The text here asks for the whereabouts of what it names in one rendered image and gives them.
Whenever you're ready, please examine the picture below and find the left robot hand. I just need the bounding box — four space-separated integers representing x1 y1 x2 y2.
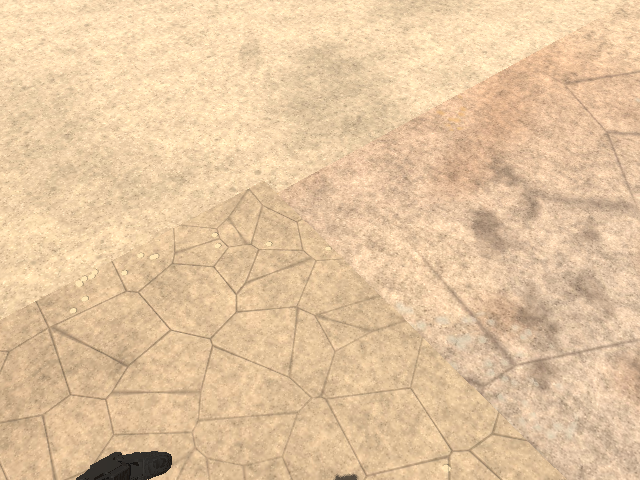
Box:
76 451 172 480

